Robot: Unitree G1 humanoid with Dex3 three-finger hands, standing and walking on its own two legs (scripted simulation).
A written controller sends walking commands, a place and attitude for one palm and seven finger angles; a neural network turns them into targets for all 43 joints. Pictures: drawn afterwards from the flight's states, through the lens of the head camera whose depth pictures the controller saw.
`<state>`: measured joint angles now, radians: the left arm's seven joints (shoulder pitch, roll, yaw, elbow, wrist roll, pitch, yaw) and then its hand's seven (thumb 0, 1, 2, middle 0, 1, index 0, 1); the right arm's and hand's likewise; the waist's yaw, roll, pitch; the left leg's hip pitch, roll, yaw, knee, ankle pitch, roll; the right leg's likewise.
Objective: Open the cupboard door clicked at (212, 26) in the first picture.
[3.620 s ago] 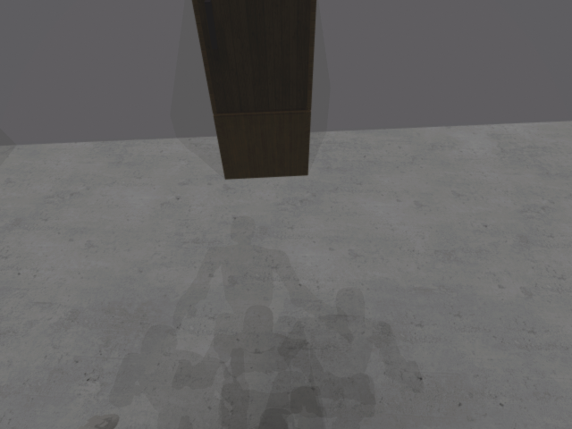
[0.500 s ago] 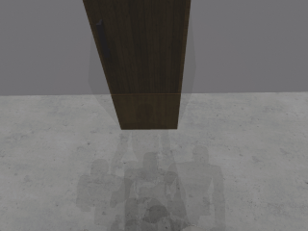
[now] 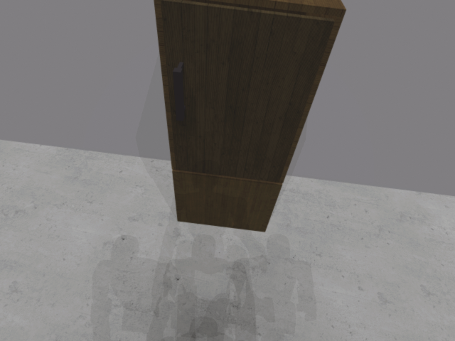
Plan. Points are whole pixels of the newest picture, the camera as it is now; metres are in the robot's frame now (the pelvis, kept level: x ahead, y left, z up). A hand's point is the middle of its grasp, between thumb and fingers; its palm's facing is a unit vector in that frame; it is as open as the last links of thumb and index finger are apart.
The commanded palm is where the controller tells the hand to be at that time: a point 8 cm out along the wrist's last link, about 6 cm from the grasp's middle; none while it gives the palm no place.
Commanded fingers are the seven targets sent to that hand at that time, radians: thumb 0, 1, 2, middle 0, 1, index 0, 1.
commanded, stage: take the last steps up to it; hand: left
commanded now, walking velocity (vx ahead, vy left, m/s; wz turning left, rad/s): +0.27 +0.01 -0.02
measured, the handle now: (180, 92) +0.73 +0.20 +0.03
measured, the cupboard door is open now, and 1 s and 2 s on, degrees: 0 0 0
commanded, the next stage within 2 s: come to a stop and stand still in 0.30 s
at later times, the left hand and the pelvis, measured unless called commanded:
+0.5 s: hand (176, 287) +0.25 +0.13 -0.16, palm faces -0.01 -0.98 -0.21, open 7.3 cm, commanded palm none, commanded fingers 0.00 0.90 0.90 -0.20 -0.30 -0.20 -0.30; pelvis +0.16 -0.04 +0.00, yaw -1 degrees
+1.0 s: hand (128, 319) +0.19 +0.22 -0.18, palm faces +0.06 -0.97 -0.22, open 7.4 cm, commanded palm none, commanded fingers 0.00 0.90 0.90 -0.20 -0.30 -0.20 -0.30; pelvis +0.16 +0.02 +0.01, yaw -1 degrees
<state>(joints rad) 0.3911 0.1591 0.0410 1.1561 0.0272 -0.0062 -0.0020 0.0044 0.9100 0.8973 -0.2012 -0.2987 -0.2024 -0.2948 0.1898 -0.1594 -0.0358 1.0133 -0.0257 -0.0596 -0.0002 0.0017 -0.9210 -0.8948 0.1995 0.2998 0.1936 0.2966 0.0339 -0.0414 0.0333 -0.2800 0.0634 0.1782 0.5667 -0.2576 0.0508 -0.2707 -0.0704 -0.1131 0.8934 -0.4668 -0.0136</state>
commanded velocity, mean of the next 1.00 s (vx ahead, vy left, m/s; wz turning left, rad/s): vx -0.01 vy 0.03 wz -0.01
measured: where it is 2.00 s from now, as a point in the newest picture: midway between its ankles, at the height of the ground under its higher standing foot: outside the picture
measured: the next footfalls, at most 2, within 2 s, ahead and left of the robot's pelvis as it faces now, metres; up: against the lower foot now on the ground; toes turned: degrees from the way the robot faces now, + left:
right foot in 0.40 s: +0.25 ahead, -0.13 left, +0.00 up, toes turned -9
left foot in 0.84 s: +0.22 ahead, +0.11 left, +0.00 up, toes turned +2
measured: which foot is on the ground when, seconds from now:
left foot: down 0.00-0.40, up 0.42-0.82, down 0.84-1.00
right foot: up 0.00-0.38, down 0.40-0.86, up 0.88-1.00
